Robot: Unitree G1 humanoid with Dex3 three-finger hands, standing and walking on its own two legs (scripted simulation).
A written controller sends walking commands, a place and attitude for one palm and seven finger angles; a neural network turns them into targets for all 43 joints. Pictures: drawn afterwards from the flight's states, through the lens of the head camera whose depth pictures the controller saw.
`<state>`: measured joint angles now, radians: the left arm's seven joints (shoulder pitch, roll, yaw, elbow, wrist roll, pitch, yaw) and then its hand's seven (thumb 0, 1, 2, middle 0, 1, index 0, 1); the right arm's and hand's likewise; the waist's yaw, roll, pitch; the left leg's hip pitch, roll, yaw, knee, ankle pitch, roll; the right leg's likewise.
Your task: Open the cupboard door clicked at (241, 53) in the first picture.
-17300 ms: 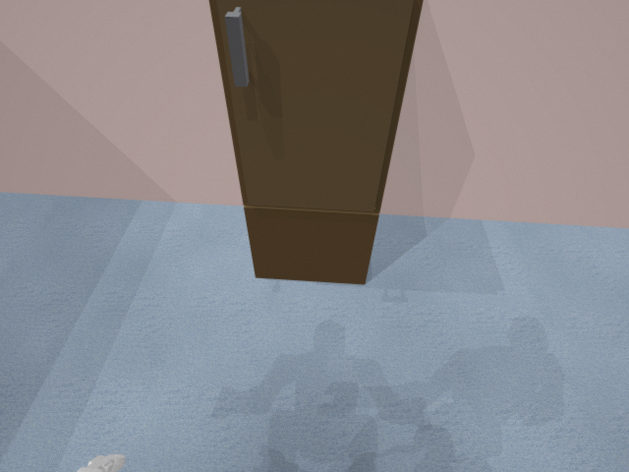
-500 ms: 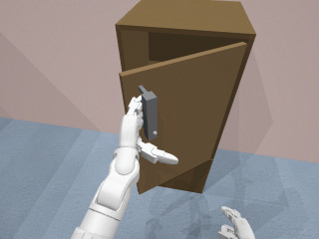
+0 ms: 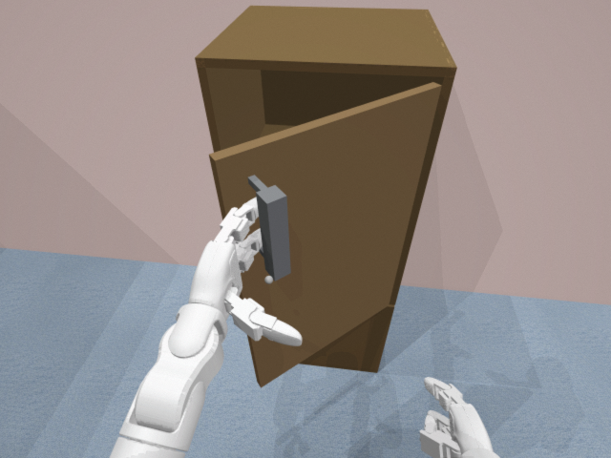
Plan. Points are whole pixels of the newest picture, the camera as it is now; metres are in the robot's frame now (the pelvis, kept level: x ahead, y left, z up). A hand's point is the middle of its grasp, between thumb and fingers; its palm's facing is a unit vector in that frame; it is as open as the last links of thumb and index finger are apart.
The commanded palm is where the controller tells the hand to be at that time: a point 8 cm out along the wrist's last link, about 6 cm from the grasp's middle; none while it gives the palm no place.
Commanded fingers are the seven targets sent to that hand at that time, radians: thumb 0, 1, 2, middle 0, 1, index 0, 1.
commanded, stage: slide the hand sideways off the handle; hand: left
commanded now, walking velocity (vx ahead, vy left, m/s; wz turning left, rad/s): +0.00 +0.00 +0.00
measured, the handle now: (266, 227) +0.37 +0.09 +0.14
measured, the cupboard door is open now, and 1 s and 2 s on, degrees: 42 42 42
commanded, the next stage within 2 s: draw the hand back to the body in 0.58 s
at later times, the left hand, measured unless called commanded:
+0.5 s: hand (211, 314) +0.23 +0.13 +0.13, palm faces -0.02 -1.00 -0.07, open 16.3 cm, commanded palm +0.20 +0.18 +0.14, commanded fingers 0.00 -0.50 0.30 -0.15 -0.30 -0.15 -0.30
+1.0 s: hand (176, 320) +0.22 +0.16 +0.14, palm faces -0.01 -1.00 -0.09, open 16.3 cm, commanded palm +0.19 +0.21 +0.15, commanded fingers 0.00 -0.50 0.30 -0.15 -0.30 -0.15 -0.30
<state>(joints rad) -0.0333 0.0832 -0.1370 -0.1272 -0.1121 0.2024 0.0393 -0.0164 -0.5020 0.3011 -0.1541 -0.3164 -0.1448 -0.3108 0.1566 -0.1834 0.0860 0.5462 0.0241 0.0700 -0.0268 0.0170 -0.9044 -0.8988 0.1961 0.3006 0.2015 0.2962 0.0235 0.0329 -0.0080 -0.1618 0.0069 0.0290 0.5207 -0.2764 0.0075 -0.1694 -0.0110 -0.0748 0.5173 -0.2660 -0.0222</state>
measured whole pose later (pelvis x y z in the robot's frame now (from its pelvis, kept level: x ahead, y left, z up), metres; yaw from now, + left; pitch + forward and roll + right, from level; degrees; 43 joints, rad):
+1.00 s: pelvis +0.02 -0.01 +0.00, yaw +1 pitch -3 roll -1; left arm 0.36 0.24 0.14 -0.43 -0.25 0.12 -0.21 -0.02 -0.50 0.30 -0.15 -0.30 -0.16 -0.30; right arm 0.23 -0.23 0.08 0.56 0.04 -0.19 -0.07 0.02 -0.90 -0.90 0.20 0.30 0.20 0.30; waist 0.04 0.06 -0.03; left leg -0.19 0.02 0.00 0.56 -0.32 0.00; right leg -0.17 0.00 -0.10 0.53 -0.30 -0.03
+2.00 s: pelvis +0.03 +0.00 +0.01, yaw +0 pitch -5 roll -1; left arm 0.45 0.33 0.33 -0.36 -0.06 -0.10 0.12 0.01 0.77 0.85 -0.20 -0.30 -0.21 -0.30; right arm 0.18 -0.23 0.01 0.64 0.00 -0.09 -0.07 0.02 -0.90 -0.90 0.20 0.30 0.20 0.30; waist 0.07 0.06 0.04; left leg -0.06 0.01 0.02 0.41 -0.27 0.01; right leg -0.06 0.00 -0.08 0.37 -0.24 -0.01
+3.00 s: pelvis -0.05 +0.02 -0.01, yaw +1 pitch +0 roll -2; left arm 0.57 0.41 0.43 -0.55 -0.03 -0.19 0.15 0.01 0.89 0.90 -0.21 -0.30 -0.22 -0.30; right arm 0.21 -0.21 0.01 0.55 0.01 -0.04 -0.09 0.02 -0.90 -0.90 0.20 0.30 0.20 0.30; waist 0.01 0.00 0.04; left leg -0.39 0.00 0.02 0.62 -0.23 0.03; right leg -0.36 -0.02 -0.09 0.54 -0.19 0.00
